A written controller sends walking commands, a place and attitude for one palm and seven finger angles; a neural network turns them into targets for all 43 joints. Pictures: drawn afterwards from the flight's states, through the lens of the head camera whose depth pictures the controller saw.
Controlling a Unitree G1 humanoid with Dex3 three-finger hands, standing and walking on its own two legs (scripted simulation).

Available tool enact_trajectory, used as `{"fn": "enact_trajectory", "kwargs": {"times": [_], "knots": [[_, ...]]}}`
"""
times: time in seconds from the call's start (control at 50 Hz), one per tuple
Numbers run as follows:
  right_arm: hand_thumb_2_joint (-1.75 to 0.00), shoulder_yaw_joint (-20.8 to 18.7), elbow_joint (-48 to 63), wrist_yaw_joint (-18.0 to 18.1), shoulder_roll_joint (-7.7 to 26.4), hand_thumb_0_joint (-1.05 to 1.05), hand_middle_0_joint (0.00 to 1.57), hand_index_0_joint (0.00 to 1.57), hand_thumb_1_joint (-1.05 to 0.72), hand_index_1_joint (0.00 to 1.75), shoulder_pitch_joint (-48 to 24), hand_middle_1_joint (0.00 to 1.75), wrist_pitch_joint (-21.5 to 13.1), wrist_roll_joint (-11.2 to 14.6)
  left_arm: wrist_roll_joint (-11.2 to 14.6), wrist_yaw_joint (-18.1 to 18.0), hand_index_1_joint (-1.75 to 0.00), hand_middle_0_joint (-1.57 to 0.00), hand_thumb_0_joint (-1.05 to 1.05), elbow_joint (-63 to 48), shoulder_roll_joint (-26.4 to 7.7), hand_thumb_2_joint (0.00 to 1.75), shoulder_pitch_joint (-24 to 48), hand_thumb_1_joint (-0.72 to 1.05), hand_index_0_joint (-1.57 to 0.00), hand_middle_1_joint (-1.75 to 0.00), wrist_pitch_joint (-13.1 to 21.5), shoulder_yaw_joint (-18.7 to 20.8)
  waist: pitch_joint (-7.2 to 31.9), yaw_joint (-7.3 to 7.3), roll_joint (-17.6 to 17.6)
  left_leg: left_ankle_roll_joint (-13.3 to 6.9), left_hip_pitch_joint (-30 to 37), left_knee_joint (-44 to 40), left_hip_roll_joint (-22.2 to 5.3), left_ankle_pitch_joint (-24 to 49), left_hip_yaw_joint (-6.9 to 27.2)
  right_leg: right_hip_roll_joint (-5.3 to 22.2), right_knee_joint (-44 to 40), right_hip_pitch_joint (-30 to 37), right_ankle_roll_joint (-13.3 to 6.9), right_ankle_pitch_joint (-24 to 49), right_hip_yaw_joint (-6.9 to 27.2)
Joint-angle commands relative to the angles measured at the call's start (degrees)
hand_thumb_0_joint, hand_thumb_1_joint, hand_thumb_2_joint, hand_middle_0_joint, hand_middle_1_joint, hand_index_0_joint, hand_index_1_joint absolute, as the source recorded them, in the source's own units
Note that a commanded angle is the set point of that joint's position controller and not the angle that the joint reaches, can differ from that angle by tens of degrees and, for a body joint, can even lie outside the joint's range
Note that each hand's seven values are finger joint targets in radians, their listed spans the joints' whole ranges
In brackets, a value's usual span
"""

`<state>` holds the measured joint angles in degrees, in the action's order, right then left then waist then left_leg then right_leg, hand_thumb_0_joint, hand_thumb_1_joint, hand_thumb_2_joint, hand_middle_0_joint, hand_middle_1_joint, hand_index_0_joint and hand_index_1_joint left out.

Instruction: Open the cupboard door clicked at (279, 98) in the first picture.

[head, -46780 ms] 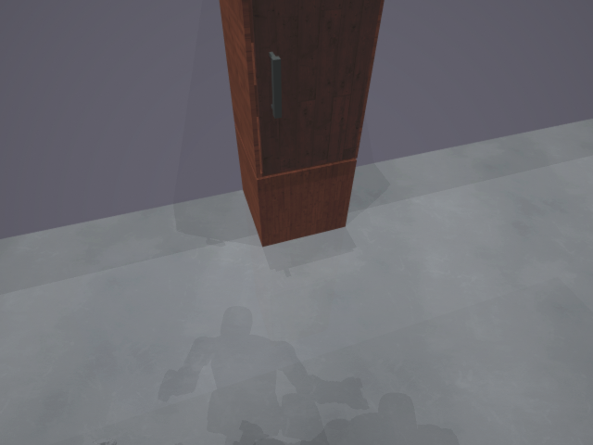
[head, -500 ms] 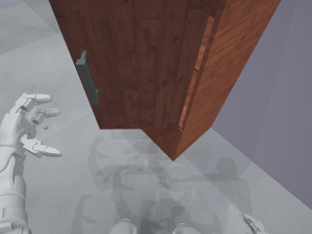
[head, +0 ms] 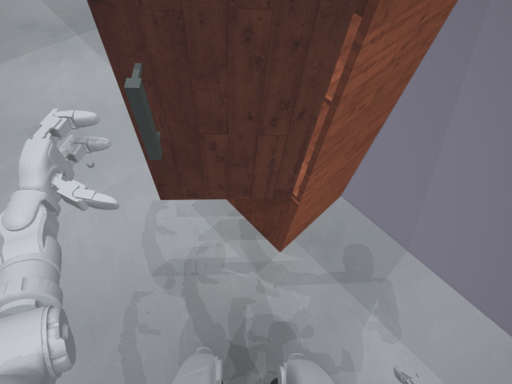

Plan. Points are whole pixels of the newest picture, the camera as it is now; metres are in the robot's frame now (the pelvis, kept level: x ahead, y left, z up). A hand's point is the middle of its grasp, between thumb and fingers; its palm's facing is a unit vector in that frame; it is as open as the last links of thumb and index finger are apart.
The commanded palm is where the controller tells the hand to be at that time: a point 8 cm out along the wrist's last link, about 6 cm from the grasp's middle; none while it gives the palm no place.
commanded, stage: move the hooked fingers beside the handle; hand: left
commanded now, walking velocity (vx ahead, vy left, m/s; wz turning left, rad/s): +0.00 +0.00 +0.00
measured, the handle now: (147, 115) +0.54 +0.20 +0.06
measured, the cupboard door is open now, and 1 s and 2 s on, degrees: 50 50 49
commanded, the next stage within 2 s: slide the fingers in behind the handle in 1.36 s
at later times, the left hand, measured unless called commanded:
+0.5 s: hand (102, 133) +0.48 +0.26 +0.07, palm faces +0.06 -1.00 -0.01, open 14.0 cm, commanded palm +0.47 +0.30 +0.06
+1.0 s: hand (100, 130) +0.49 +0.27 +0.06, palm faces +0.05 -1.00 +0.00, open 14.0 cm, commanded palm +0.48 +0.30 +0.06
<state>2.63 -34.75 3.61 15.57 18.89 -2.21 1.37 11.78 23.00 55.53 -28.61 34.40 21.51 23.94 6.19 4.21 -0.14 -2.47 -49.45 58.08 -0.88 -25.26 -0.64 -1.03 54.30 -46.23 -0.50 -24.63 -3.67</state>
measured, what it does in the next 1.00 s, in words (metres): stands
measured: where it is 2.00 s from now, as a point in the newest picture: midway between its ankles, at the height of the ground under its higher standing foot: outside the picture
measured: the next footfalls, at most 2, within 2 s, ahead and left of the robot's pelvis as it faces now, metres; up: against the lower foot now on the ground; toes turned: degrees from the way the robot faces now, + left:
none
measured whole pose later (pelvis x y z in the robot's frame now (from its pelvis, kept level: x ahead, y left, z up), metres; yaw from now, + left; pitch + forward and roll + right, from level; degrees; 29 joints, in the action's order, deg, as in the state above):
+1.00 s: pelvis +0.01 +0.00 -0.01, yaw -2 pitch +22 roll -4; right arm 3.2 -34.9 2.2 15.7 22.7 4.8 0.3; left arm 8.5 24.1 66.1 -37.5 45.8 21.1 28.7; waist 6.4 8.1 -0.5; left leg -2.3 -55.7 61.0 -2.7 -27.4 -0.4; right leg -2.9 55.2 -52.0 -0.6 -25.3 -3.7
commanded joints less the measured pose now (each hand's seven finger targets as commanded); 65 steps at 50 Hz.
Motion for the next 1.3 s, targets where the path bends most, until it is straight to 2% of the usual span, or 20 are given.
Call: {"fn": "enact_trajectory", "kwargs": {"times": [0.0,0.06,0.14,0.22,0.26,0.34,0.36,0.48,0.54,0.64,0.7,0.72,0.82,0.9,0.98,1.04,1.08,1.16,1.24,1.28], "knots": [[-0.90,-4.43,4.11,0.59,10.86,0.00,0.20,0.20,-0.90,0.30,6.36,0.30,-0.36,-0.04,-0.05,-1.11,-1.20,-0.30,0.00,-9.23,-18.39,0.30,24.14,-0.50,-0.30,-1.20,4.34,4.23,22.33,0.66,-7.92,1.86,19.79,-8.00,-0.85,16.39,5.35,-1.35,-4.77,2.06,-1.56,9.25,1.15],[-0.90,-4.51,3.62,0.13,10.75,0.00,0.20,0.20,-0.90,0.30,7.11,0.30,0.58,-0.25,-0.65,-1.43,-1.20,-0.30,0.00,-8.57,-18.29,0.30,24.67,-0.50,-0.30,-1.20,4.83,4.07,24.33,0.69,-9.48,2.24,22.06,-7.41,-1.17,20.11,5.44,-1.49,-4.49,1.44,-1.43,11.12,1.01],[-0.90,-4.32,3.37,0.11,11.00,0.00,0.20,0.20,-0.90,0.30,8.17,0.30,1.98,-0.22,-0.59,-1.03,-1.20,-0.30,0.00,-3.56,-20.55,0.30,25.04,-0.50,-0.30,-1.20,3.99,5.65,22.42,1.54,-5.46,1.29,16.63,-6.44,-0.95,19.00,4.05,-1.72,-4.67,3.84,-0.87,13.13,1.67],[-0.90,-4.21,3.70,0.21,10.99,0.00,0.20,0.20,-0.90,0.30,9.06,0.30,2.95,-0.37,-1.61,-0.56,-1.20,-0.30,0.00,-4.89,-23.68,0.30,28.17,-0.50,-0.30,-1.20,4.85,6.67,25.01,1.51,-8.76,1.16,17.05,-5.96,-0.80,19.81,3.65,-1.83,-4.19,4.72,-1.04,14.32,2.18],[-0.90,-4.33,3.04,0.15,10.97,0.00,0.20,0.20,-0.90,0.30,9.40,0.30,3.19,-0.43,-1.29,-0.36,-1.20,-0.30,0.00,-4.09,-22.56,0.30,29.83,-0.50,-0.30,-1.20,5.13,5.82,24.26,2.59,-7.37,0.95,16.60,-5.33,-1.00,19.29,3.64,-1.95,-4.44,3.71,-0.71,14.05,2.24],[-0.90,-4.14,2.39,0.42,11.43,0.00,0.20,0.20,-0.90,0.30,10.30,0.30,3.77,-0.37,-1.72,0.50,-1.20,-0.30,0.00,-0.61,-24.85,0.30,32.07,-0.50,-0.30,-1.20,4.57,6.30,22.66,3.33,-7.39,0.64,14.19,-4.96,-0.95,17.87,3.60,-2.03,-4.53,3.43,-0.71,13.67,2.59],[-0.90,-4.05,2.36,0.33,11.34,0.00,0.20,0.20,-0.90,0.30,10.45,0.30,3.82,-0.38,-1.93,0.78,-1.20,-0.30,0.00,-0.35,-23.12,0.30,32.71,-0.50,-0.30,-1.20,4.23,4.48,22.91,3.97,-8.75,0.58,14.78,-4.79,-0.90,17.80,3.48,-1.94,-4.67,2.33,-0.65,13.47,2.62],[-0.90,-3.64,1.79,0.57,12.05,0.00,0.20,0.20,-0.90,0.30,11.69,0.30,4.34,-0.82,-3.17,0.25,-1.20,-0.30,0.00,1.41,-28.95,0.30,38.44,-0.50,-0.30,-1.20,3.68,6.91,24.57,4.79,-9.29,0.40,12.93,-3.25,-1.06,17.28,3.92,-1.94,-3.93,1.52,-0.55,12.78,2.91],[-0.90,-3.42,1.60,0.40,11.98,0.00,0.20,0.20,-0.90,0.30,12.40,0.30,4.56,-1.06,-3.67,0.06,-1.20,-0.30,0.00,2.15,-28.47,0.30,40.13,-0.50,-0.30,-1.20,3.60,5.95,25.78,5.52,-10.55,0.58,14.79,-2.46,-1.35,20.04,4.34,-2.08,-3.27,-0.16,-0.53,14.31,2.48],[-0.90,-3.46,2.90,0.00,11.92,0.00,0.20,0.20,-0.90,0.30,13.08,0.30,5.23,-1.13,-3.78,0.78,-1.20,-0.30,0.00,3.42,-29.89,0.30,35.33,-0.50,-0.30,-1.20,2.07,7.61,27.87,4.27,-9.84,0.36,12.92,-1.72,-1.25,22.74,3.17,-2.19,-2.66,3.26,-0.26,18.53,2.83],[-0.90,-3.75,3.41,-0.10,12.14,0.00,0.20,0.20,-0.90,0.30,13.34,0.30,5.39,-1.30,-3.62,0.84,-1.20,-0.30,0.00,0.47,-33.32,0.30,35.11,-0.50,-0.30,-1.20,2.72,10.44,29.13,3.49,-9.69,0.35,12.98,-1.78,-1.28,24.13,3.28,-2.47,-2.30,5.33,-0.54,20.21,2.83],[-0.90,-3.90,3.57,-0.22,11.98,0.00,0.20,0.20,-0.90,0.30,13.27,0.30,5.48,-1.19,-3.68,0.91,-1.20,-0.30,0.00,-0.75,-32.76,0.30,34.32,-0.50,-0.30,-1.20,3.11,10.22,30.66,3.06,-11.86,0.61,15.08,-1.90,-1.35,25.50,3.18,-2.50,-2.28,4.84,-0.50,20.58,2.75],[-0.90,-4.32,2.80,-0.65,11.81,0.00,0.20,0.20,-0.90,0.30,13.26,0.30,5.91,-1.20,-2.27,1.28,-1.20,-0.30,0.00,-3.83,-28.36,0.30,33.65,-0.50,-0.30,-1.20,4.24,8.42,30.74,3.46,-13.18,1.25,21.15,-2.21,-1.96,29.57,4.31,-2.95,-2.76,1.16,-0.72,19.81,1.61],[-0.90,-4.21,2.54,-0.68,11.45,0.00,0.20,0.20,-0.90,0.30,13.11,0.30,6.24,-0.99,-1.60,1.22,-1.20,-0.30,0.00,-2.35,-23.89,0.30,32.05,-0.50,-0.30,-1.20,3.00,5.72,26.79,4.14,-11.54,1.04,20.70,-2.95,-1.84,28.51,4.31,-3.07,-3.56,-0.22,-0.79,18.58,1.19],[-0.90,-4.07,2.30,-0.40,11.79,0.00,0.20,0.20,-0.90,0.30,12.66,0.30,6.26,-1.03,-2.77,0.05,-1.20,-0.30,0.00,-0.25,-25.96,0.30,34.23,-0.50,-0.30,-1.20,2.76,6.20,23.24,4.47,-9.60,1.09,17.44,-3.86,-1.69,22.64,4.65,-2.73,-4.07,-0.60,-0.82,15.14,1.23],[-0.90,-4.16,2.10,-0.55,11.55,0.00,0.20,0.20,-0.90,0.30,12.35,0.30,5.98,-1.41,-2.87,-0.84,-1.20,-0.30,0.00,-3.37,-25.18,0.30,36.39,-0.50,-0.30,-1.20,4.86,5.84,27.22,4.09,-13.76,1.95,22.37,-3.21,-1.87,26.22,5.43,-2.70,-3.17,-2.51,-1.17,15.17,1.00],[-0.90,-4.10,1.98,-0.60,11.64,0.00,0.20,0.20,-0.90,0.30,12.27,0.30,5.96,-1.40,-3.07,-1.17,-1.20,-0.30,0.00,-1.25,-25.04,0.30,35.44,-0.50,-0.30,-1.20,4.85,5.83,25.82,4.47,-10.73,1.87,20.95,-3.24,-1.98,25.77,5.60,-2.71,-3.20,-2.08,-1.07,15.06,0.84],[-0.90,-3.74,2.37,-0.56,11.82,0.00,0.20,0.20,-0.90,0.30,11.93,0.30,6.30,-1.21,-3.37,-1.25,-1.20,-0.30,0.00,1.66,-23.57,0.30,35.63,-0.50,-0.30,-1.20,3.61,4.10,23.27,4.99,-9.87,1.66,18.87,-3.71,-1.83,22.34,5.66,-2.56,-3.36,-3.33,-0.96,13.06,0.67],[-0.90,-3.92,3.05,-0.36,11.97,0.00,0.20,0.20,-0.90,0.30,11.83,0.30,5.94,-1.40,-3.61,-1.71,-1.20,-0.30,0.00,-0.51,-28.30,0.30,35.33,-0.50,-0.30,-1.20,4.33,7.84,27.61,3.55,-10.66,1.56,18.24,-2.89,-1.53,24.33,5.09,-2.45,-2.49,0.39,-1.02,15.84,1.27],[-0.90,-3.75,3.25,-0.68,11.53,0.00,0.20,0.20,-0.90,0.30,11.69,0.30,6.06,-1.36,-3.42,-1.52,-1.20,-0.30,0.00,-2.29,-25.90,0.30,35.91,-0.50,-0.30,-1.20,4.83,6.16,27.95,3.64,-12.02,1.69,19.63,-2.85,-1.55,24.93,5.01,-2.53,-2.63,-0.25,-0.93,15.70,1.15]]}}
